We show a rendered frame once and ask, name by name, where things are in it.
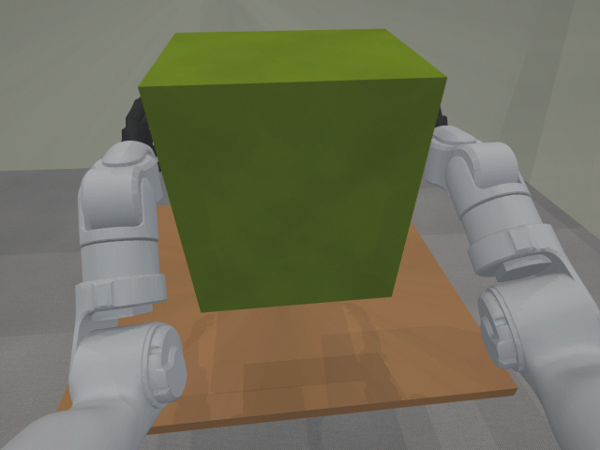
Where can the carton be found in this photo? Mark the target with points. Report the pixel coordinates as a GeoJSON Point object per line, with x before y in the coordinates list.
{"type": "Point", "coordinates": [292, 160]}

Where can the left robot upper arm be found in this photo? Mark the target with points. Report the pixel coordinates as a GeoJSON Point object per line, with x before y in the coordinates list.
{"type": "Point", "coordinates": [121, 379]}

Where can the robot left hand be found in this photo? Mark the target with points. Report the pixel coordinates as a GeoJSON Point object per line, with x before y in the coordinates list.
{"type": "Point", "coordinates": [137, 128]}

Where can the robot right hand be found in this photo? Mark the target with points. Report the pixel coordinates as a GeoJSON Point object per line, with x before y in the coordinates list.
{"type": "Point", "coordinates": [441, 119]}

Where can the left robot forearm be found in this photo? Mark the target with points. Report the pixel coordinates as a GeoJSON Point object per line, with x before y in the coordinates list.
{"type": "Point", "coordinates": [118, 229]}

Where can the table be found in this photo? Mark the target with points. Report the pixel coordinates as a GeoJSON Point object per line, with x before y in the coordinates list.
{"type": "Point", "coordinates": [419, 347]}

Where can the right robot forearm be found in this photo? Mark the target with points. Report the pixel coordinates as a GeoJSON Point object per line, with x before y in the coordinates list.
{"type": "Point", "coordinates": [507, 237]}

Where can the right robot upper arm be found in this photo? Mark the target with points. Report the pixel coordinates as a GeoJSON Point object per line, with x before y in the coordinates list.
{"type": "Point", "coordinates": [545, 328]}

